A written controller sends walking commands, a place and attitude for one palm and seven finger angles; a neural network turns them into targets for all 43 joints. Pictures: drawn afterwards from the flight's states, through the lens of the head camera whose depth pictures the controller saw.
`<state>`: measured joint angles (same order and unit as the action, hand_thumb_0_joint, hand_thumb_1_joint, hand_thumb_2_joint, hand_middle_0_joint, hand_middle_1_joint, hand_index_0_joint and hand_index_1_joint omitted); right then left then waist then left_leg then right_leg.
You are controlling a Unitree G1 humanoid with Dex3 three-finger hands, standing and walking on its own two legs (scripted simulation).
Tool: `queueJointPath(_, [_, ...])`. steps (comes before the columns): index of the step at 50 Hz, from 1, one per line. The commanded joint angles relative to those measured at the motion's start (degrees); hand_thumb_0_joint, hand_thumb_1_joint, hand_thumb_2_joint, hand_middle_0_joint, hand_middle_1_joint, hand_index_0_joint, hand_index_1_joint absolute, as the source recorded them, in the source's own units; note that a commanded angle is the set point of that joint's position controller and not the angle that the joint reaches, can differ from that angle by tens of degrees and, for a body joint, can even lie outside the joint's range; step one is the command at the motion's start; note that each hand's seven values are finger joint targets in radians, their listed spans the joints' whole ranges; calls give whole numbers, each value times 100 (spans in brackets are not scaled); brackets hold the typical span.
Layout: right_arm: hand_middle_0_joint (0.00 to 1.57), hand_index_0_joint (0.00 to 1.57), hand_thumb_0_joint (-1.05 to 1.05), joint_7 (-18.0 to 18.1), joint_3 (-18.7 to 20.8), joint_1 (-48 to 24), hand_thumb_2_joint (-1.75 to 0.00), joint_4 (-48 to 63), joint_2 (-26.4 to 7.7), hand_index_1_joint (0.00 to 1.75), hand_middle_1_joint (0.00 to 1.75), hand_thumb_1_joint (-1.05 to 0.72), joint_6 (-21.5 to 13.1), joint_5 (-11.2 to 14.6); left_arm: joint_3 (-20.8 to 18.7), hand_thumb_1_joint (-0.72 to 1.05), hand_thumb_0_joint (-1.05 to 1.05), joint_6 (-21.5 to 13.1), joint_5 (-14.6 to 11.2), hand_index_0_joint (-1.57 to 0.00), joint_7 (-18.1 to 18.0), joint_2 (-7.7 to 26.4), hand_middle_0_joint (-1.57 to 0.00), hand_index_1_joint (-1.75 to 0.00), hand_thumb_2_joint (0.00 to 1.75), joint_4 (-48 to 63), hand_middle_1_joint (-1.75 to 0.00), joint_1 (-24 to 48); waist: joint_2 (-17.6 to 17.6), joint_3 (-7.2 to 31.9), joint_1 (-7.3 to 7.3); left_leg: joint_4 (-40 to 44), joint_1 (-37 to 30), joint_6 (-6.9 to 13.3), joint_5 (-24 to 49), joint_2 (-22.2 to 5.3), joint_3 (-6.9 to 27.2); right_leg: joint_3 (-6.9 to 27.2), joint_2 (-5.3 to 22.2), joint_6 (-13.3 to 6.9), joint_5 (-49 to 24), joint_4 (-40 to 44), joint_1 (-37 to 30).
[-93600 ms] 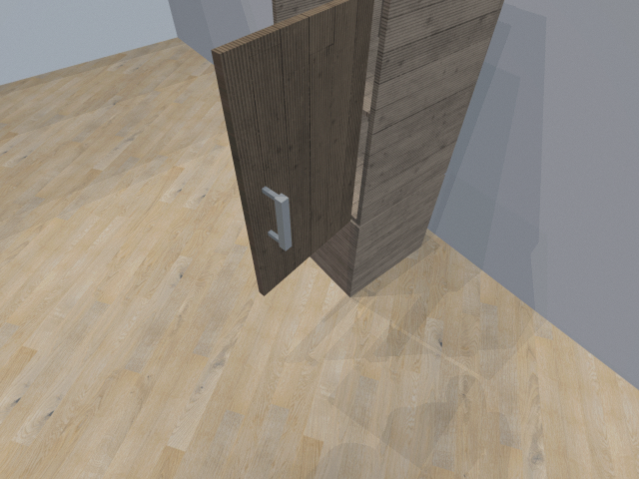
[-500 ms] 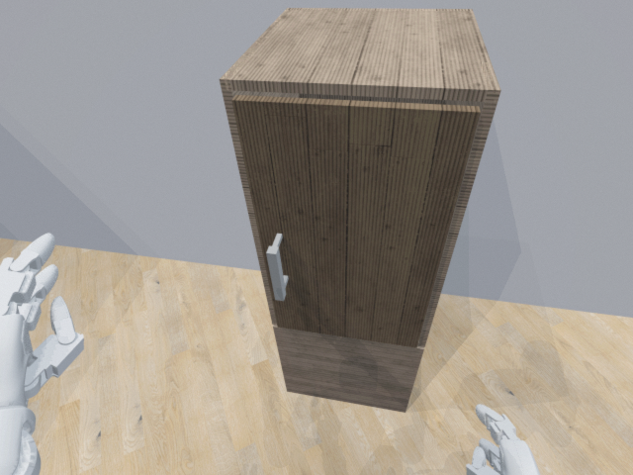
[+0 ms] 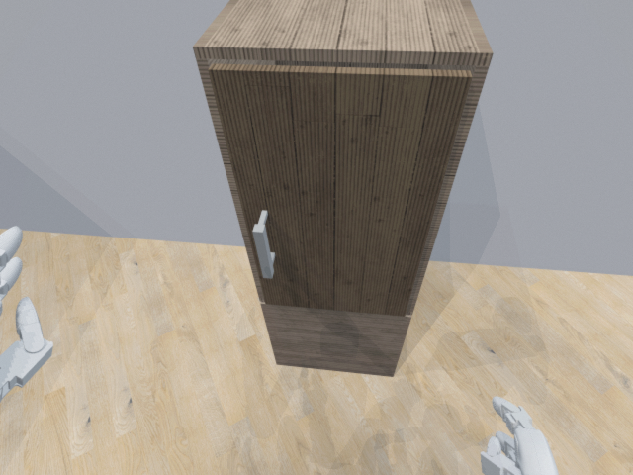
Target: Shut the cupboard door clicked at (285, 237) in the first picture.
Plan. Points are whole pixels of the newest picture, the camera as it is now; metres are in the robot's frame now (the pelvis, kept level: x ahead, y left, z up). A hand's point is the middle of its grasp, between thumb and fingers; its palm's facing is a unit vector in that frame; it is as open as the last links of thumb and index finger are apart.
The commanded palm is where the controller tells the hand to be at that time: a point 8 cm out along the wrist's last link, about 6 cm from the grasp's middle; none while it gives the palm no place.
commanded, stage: step back with the hand held close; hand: left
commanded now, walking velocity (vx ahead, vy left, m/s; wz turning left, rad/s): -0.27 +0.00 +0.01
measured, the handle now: (266, 245) +0.53 +0.14 -0.08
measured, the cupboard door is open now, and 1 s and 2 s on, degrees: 0 0 0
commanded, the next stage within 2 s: stop stepping back and stand still in 1.14 s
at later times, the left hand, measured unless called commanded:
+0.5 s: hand out of the picture +0.13 +0.26 +0.16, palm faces +0.50 -0.76 -0.41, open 7.4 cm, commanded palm +0.07 +0.30 +0.18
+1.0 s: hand out of the picture +0.05 +0.29 +0.16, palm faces +0.50 -0.75 -0.44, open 7.4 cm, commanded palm -0.03 +0.32 +0.18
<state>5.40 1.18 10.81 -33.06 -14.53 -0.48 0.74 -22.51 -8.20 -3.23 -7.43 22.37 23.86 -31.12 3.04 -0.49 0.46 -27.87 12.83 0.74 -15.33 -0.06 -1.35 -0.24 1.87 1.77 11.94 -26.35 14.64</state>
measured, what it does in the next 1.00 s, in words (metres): walks backwards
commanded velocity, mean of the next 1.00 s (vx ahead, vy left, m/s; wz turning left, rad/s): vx -0.34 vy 0.00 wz -0.03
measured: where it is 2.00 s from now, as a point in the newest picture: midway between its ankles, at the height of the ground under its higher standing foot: outside the picture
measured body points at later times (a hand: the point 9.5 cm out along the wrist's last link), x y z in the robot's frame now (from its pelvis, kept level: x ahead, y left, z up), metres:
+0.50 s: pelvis -0.07 -0.01 -0.01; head -0.07 +0.00 +0.44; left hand +0.10 +0.30 +0.18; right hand +0.09 -0.25 -0.09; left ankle -0.01 +0.11 -0.74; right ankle +0.02 -0.14 -0.74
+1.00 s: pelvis -0.14 +0.01 -0.01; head -0.13 +0.04 +0.44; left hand +0.02 +0.33 +0.19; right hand +0.05 -0.22 -0.08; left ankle -0.03 +0.10 -0.74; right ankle -0.08 -0.13 -0.71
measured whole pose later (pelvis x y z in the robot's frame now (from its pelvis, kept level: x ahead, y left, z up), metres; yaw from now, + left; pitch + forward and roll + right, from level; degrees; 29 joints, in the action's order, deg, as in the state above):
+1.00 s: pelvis -0.14 +0.01 -0.01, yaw +6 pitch +1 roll -5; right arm 4.5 1.1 10.9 -35.1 -12.2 -6.0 -0.1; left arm -25.2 -14.9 -1.2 -9.4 25.1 29.4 -28.6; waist 1.0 -0.9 -1.3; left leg -34.0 28.1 3.3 -6.6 -1.9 1.1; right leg 2.3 -4.7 1.6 17.2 -43.7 25.6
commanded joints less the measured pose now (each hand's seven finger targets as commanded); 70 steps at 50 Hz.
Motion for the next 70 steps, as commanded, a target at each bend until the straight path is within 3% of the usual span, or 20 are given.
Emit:
queueJointPath(1, [20, 20, 0, 85, 207, -518, -90, 1020, -570, 30, 30, -90, -222, -15, -872, 90, 0, -342, 4, -20, -209, 1139, -20, -30, 90, 1161, -30, 176, 88, 961, 4, 464, 352, 25, 2091, -429, 189, 73, 120, -138, -2295, -213, -946])
queueJointPath(11, [20, 20, 0, 67, 184, -403, -90, 1078, -643, 30, 30, -90, -398, 1, -939, 90, 0, -574, 169, -20, -270, 1110, -20, -30, 90, 1403, -30, 310, 385, 482, -33, 1206, 2787, 401, -1597, -634, 633, 117, -177, -23, -852, -782, -1739])
queueJointPath(16, [20, 20, 0, 55, 170, -277, -90, 998, -654, 30, 30, -90, -623, -31, -924, 90, 0, -734, 255, -20, -302, 1075, -20, -30, 90, 1457, -30, 589, 459, 364, -62, 1104, 3299, 466, -2231, -678, 708, 219, -226, -36, -550, -1008, -1737])
queueJointPath(22, [20, 20, 0, -35, 154, -134, -90, 765, -531, 30, 30, -90, -771, -87, -838, 90, 0, -826, 206, -20, -379, 1177, -20, -30, 90, 1440, -30, 799, -560, 259, -120, -332, 1779, 62, -1408, 2, 197, 1026, 485, -414, 1309, 738, 317])
queueJointPath(25, [20, 20, 0, -40, 174, -161, -90, 672, -574, 30, 30, -90, -740, -99, -1014, 90, 0, -851, 156, -20, -451, 1413, -20, -30, 90, 1429, -30, 617, -414, 387, -138, -252, 1253, 13, -1057, 30, 181, 756, 453, -382, 1525, 984, 708])
queueJointPath(31, [20, 20, 0, 33, 192, -286, -90, 811, -662, 30, 30, -90, -790, -22, -1175, 90, 0, -990, 214, -20, -434, 1296, -20, -30, 90, 1401, -30, 197, 715, 661, -50, 1453, 3290, 471, -1815, -885, 1152, 3, -565, -7, -369, -1173, -1685])
queueJointPath(34, [20, 20, 0, 7, 279, -371, -90, 885, -764, 30, 30, -90, -925, -49, -1287, 90, 0, -1062, 293, -20, -320, 1301, -20, -30, 90, 1238, -30, 40, 698, 542, 19, 1251, 4355, 688, -2686, -991, 1082, 395, -574, -8, -637, -1561, -2457])
queueJointPath(37, [20, 20, 0, -58, 247, -241, -90, 727, -620, 30, 30, -90, -1009, -67, -1160, 90, 0, -1106, 206, -20, -269, 1268, -20, -30, 90, 1350, -30, 24, -152, 781, -53, 168, 3036, 331, -1434, -425, 526, 1064, -31, -244, -1595, -692, -1356])
queueJointPath(40, [20, 20, 0, -148, 276, -214, -90, 586, -508, 30, 30, -90, -937, -112, -1180, 90, 0, -1028, 125, -20, -361, 1577, -20, -30, 90, 1663, -30, 316, -912, 858, -95, -1208, 1393, -87, -922, 151, 18, 2012, 951, -708, 44, 934, 498])
queueJointPath(41, [20, 20, 0, -169, 230, -267, -90, 548, -370, 30, 30, -90, -876, -109, -1027, 90, 0, -976, 119, -20, -390, 1462, -20, -30, 90, 1663, -30, 352, -1181, 864, -108, -1477, 1033, -134, -713, 183, -2, 1887, 1139, -786, 179, 1110, 808])
queueJointPath(44, [20, 20, 0, -133, 205, -257, -90, 508, -427, 30, 30, -90, -732, -73, -1023, 90, 0, -926, 126, -20, -438, 1482, -20, -30, 90, 1700, -30, 553, -859, 569, -220, -641, 335, -26, -530, 54, 198, 1042, 639, -477, 963, 983, 1636])
queueJointPath(45, [20, 20, 0, -72, 240, -287, -90, 550, -552, 30, 30, -90, -729, -68, -1063, 90, 0, -948, 120, -20, -434, 1524, -20, -30, 90, 1810, -30, 611, -94, 371, -234, 207, 547, 97, -707, -232, 602, 671, 142, -273, 1163, 513, 1615])
queueJointPath(47, [20, 20, 0, 9, 266, -394, -90, 666, -693, 30, 30, -90, -835, -81, -1207, 90, 0, -1077, 192, -20, -401, 1317, -20, -30, 90, 1768, -30, 436, 1760, 721, -124, 2220, 2929, 699, -2986, -1673, 2138, -5, -911, 37, 746, -2239, -782])
queueJointPath(49, [20, 20, 0, -22, 381, -451, -90, 630, -559, 30, 30, -90, -972, -122, -1273, 90, 0, -1086, 185, -20, -302, 1388, -20, -30, 90, 1867, -30, 673, 1141, 908, -39, 2058, 2886, 858, -2379, -1974, 2051, 255, -933, -34, 1083, -3529, -879])
queueJointPath(52, [20, 20, 0, -148, 364, -550, -90, 529, -462, 30, 30, -90, -1110, -113, -1000, 90, 0, -955, 7, -20, -318, 1091, -20, -30, 90, 1545, -30, 220, 890, 859, 35, 1373, 1606, 659, -1312, -1681, 1218, 78, -650, -162, 1642, -2345, -100])
queueJointPath(56, [20, 20, 0, -205, 182, -384, -90, 254, -439, 30, 30, -90, -1131, -207, -547, 90, 0, -1019, -56, -20, -233, 915, -20, -30, 90, 1797, -30, 699, 1058, 692, -68, 1478, 552, 185, -692, -1646, 975, 57, -484, -298, 1389, -126, 158])
queueJointPath(60, [20, 20, 0, -168, 195, -352, -90, 20, -353, 30, 30, -90, -1036, -317, -908, 90, 0, -1209, 59, -20, -305, 1551, -20, -30, 90, 1911, -30, 1497, 113, 1496, -145, -54, -974, -393, 1373, -964, 54, 1262, 429, -712, 76, 804, 1077])
queueJointPath(62, [20, 20, 0, -98, 299, -469, -90, 180, -332, 30, 30, -90, -1096, -68, -675, 90, 0, -1181, 32, -20, -223, 1407, -20, -30, 90, 2161, -30, 1823, -236, 1687, -285, -156, -1816, -336, 2030, -642, -254, 455, -39, -271, -583, 510, 1371])
queueJointPath(66, [20, 20, 0, -94, 174, -610, -90, 732, -297, 30, 30, -90, -877, -73, -1364, 90, 0, -891, -186, -20, -108, 1578, -20, -30, 90, 1604, -30, -356, 652, 882, -93, 463, -804, -431, -790, -504, -201, -7, -339, -541, 2339, 713, 1480])
queueJointPath(70, [20, 20, 0, -21, 178, -287, -90, 591, -385, 30, 30, -90, -687, -191, -1577, 90, 0, -711, -195, -20, -208, 1812, -20, -30, 90, 1491, -30, -235, -861, 239, -234, -1639, -958, -456, -366, -46, -175, 998, 533, -983, 3306, 1643, 3016])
